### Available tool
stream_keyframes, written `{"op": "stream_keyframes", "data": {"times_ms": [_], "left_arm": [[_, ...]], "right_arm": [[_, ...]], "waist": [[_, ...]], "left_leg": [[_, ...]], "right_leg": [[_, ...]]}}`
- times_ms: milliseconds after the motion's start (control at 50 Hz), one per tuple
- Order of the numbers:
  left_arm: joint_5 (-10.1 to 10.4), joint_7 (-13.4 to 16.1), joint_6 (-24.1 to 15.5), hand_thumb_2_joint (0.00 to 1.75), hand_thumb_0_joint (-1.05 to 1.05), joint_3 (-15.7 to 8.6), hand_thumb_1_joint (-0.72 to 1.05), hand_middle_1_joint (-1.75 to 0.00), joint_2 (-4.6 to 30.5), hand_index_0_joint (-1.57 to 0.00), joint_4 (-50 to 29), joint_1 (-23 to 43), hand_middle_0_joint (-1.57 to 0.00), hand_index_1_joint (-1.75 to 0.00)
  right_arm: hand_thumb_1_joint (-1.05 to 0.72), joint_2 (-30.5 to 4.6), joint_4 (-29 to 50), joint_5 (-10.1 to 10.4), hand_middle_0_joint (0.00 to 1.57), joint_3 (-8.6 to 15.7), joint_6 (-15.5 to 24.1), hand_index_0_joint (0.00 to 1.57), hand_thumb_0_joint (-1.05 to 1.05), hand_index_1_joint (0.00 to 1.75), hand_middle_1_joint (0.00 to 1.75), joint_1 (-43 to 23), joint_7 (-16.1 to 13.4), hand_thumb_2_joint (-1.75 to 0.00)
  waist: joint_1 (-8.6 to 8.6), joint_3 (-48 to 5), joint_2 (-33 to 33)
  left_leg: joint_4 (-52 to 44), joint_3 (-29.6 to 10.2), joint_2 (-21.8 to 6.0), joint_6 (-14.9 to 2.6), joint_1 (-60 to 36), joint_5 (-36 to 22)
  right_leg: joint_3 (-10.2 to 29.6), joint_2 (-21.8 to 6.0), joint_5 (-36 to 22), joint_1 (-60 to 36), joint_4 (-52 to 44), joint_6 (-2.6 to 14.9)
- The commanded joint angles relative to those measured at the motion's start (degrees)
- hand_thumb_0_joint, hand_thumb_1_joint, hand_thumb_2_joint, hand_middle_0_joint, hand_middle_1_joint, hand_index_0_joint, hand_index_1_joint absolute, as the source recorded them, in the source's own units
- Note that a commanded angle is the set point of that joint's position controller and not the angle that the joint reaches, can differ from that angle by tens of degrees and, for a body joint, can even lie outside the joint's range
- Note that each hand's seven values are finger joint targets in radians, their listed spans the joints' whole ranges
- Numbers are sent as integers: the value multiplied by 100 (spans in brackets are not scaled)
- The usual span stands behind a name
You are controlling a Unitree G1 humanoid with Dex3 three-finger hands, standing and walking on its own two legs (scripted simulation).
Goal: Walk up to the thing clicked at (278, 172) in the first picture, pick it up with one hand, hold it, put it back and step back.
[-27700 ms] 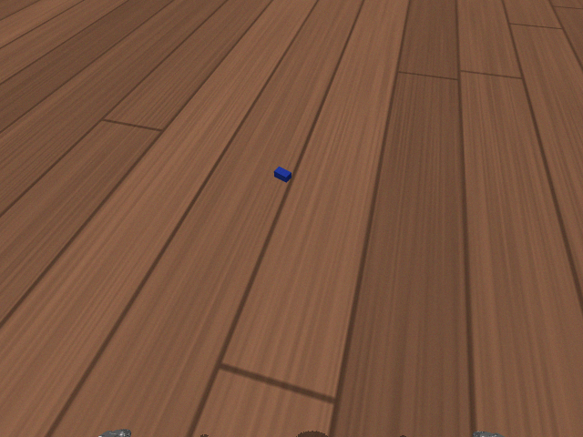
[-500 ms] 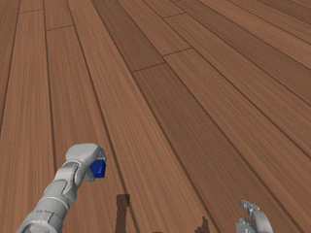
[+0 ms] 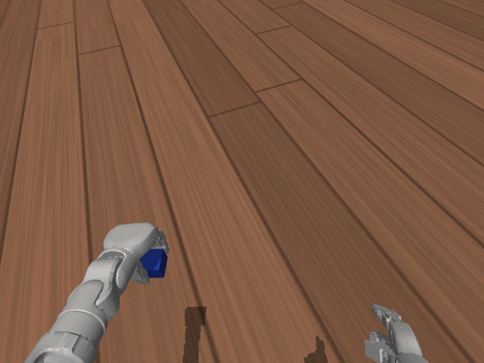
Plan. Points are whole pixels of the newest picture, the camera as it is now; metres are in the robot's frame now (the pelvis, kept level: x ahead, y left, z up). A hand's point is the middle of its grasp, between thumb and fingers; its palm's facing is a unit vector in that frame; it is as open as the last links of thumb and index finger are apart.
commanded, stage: hold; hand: left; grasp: from above
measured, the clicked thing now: (144, 263) +0.30 +0.22 -0.07
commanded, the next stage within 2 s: crouch in 0.58 s
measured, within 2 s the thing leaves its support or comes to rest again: neither
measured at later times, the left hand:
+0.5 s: hand (135, 259) +0.30 +0.23 -0.03, palm faces -0.44 -0.04 -0.89, open 7.2 cm
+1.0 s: hand (140, 273) +0.29 +0.23 -0.09, palm faces -0.46 -0.02 -0.89, open 7.2 cm
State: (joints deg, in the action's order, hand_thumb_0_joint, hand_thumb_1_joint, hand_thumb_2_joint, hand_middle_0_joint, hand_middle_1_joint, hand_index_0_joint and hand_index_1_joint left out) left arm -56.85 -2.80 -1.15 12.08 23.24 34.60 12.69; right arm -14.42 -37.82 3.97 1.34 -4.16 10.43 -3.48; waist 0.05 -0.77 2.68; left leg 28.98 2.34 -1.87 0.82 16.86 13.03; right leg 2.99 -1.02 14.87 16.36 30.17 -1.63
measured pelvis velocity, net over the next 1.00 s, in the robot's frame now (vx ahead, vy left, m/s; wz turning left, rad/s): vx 0.00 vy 0.00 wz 0.02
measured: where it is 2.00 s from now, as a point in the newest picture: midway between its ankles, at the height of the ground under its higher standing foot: outside the picture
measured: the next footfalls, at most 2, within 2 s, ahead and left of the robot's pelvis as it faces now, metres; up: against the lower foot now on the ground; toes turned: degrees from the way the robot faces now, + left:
none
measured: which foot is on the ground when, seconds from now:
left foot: down 0.00-1.00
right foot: down 0.00-1.00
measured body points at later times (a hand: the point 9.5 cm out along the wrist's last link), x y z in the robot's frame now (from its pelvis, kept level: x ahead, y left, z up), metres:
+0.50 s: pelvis +0.01 +0.00 +0.00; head +0.01 -0.02 +0.45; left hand +0.32 +0.23 +0.02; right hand +0.15 -0.25 -0.11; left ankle +0.02 +0.13 -0.74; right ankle +0.01 -0.14 -0.74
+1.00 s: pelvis +0.00 +0.00 -0.01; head +0.03 +0.00 +0.44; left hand +0.31 +0.23 -0.03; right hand +0.14 -0.26 -0.12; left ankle +0.02 +0.13 -0.74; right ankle +0.01 -0.14 -0.74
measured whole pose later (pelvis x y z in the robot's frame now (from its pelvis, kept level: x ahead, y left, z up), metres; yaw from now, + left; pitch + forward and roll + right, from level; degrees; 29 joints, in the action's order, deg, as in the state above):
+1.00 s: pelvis +0.00 +0.00 -0.01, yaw +1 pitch +5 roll +0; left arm -62.0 7.2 -6.1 10.6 22.7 47.4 16.9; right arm -14.1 -38.4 2.3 2.1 -5.3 10.2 -2.3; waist 1.3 -1.4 0.8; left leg 35.6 1.1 -1.7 0.8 25.9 15.1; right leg 2.0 -1.2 17.0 24.5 36.0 -1.7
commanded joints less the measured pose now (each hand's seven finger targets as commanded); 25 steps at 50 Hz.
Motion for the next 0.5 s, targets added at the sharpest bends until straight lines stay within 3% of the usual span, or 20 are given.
{"op": "stream_keyframes", "data": {"times_ms": [0, 40, 80, 140, 160, 220, 260, 300, 340, 400, 440, 480], "left_arm": [[3, 172, -77, 27, 0, -704, 86, -12, 1319, -124, -1182, 1803, -123, -12], [4, 171, -105, 29, 0, -583, 86, -13, 1175, -124, -1079, 1829, -124, -13], [2, 241, -117, 30, 0, -679, 86, -15, 1217, -124, -950, 1688, -124, -14], [-58, 321, -148, 33, 0, -666, 82, -15, 1228, -121, -1126, 1806, -122, -16], [-59, 341, -156, 33, 0, -608, 81, -15, 1200, -120, -1223, 1959, -120, -15], [-62, 436, -125, 33, 0, -758, 81, -13, 1345, -121, -1101, 2017, -122, -14], [-37, 443, -111, 34, 0, -513, 83, -16, 1119, -122, -1034, 2158, -122, -16], [-14, 450, -72, 34, 0, -665, 83, -14, 1223, -123, -893, 1886, -123, -15], [-6, 377, -74, 32, 0, -469, 83, -16, 1054, -121, -979, 1867, -121, -16], [2, 310, -64, 33, 0, -626, 81, -11, 1252, -122, -979, 1865, -123, -12], [2, 269, -76, 31, 0, -510, 81, -12, 1148, -121, -1027, 1927, -122, -13], [12, 276, -63, 28, 0, -628, 81, -12, 1225, -120, -894, 1818, -120, -12]], "right_arm": [[-89, -723, 826, -13, 20, 253, 231, 20, 0, 30, 30, -530, -66, -90], [-90, -690, 835, -19, 20, 226, 230, 20, 0, 30, 30, -533, -63, -90], [-90, -711, 800, -17, 20, 242, 223, 20, 0, 30, 30, -550, -68, -90], [-89, -720, 756, -39, 20, 281, 211, 20, 0, 30, 30, -497, -59, -90], [-89, -737, 751, -40, 20, 293, 212, 20, 0, 30, 30, -454, -59, -90], [-89, -738, 668, -33, 20, 299, 203, 20, 0, 30, 30, -411, -62, -90], [-89, -730, 671, -37, 20, 301, 197, 20, 0, 30, 30, -418, -53, -90], [-90, -752, 673, -23, 20, 318, 185, 20, 0, 30, 30, -439, -47, -90], [-89, -729, 679, -30, 20, 322, 178, 20, 0, 30, 30, -427, -35, -90], [-89, -742, 718, -11, 20, 313, 148, 20, 0, 30, 30, -463, -50, -90], [-90, -708, 734, -13, 20, 295, 136, 20, 0, 30, 30, -485, -54, -90], [-90, -736, 751, -5, 20, 293, 126, 20, 0, 30, 30, -472, -60, -90]], "waist": [[-83, -1319, -193], [1, -1197, -296], [-45, -1150, -179], [-56, -1436, -9], [10, -1539, -44], [-42, -1577, -39], [53, -1513, -154], [-65, -1437, -116], [-28, -1476, -116], [-51, -1431, -132], [-39, -1383, -178], [-78, -1318, -219]], "left_leg": [[-335, 56, 272, -169, -811, -715], [-343, 52, 271, -181, -778, -648], [-372, 33, 264, -150, -769, -650], [-347, 14, 235, -116, -952, -951], [-314, 6, 221, -120, -1004, -1062], [-292, 26, 236, -131, -1011, -1208], [-292, 27, 233, -138, -1013, -1192], [-341, 27, 242, -123, -981, -1151], [-337, 33, 236, -129, -984, -1178], [-349, 51, 253, -149, -1006, -1228], [-376, 41, 250, -154, -1012, -1212], [-389, 27, 249, -146, -946, -1177]], "right_leg": [[-174, 253, -639, -120, -587, 159], [-179, 256, -589, -83, -615, 146], [-189, 268, -557, -68, -595, 177], [-219, 290, -819, -156, -498, 204], [-216, 298, -944, -153, -472, 194], [-224, 289, -1106, -249, -482, 183], [-226, 286, -1120, -204, -519, 165], [-243, 276, -1041, -260, -558, 179], [-250, 278, -1081, -261, -552, 180], [-224, 255, -1156, -301, -602, 166], [-235, 259, -1154, -286, -600, 165], [-240, 263, -1086, -284, -612, 171]]}}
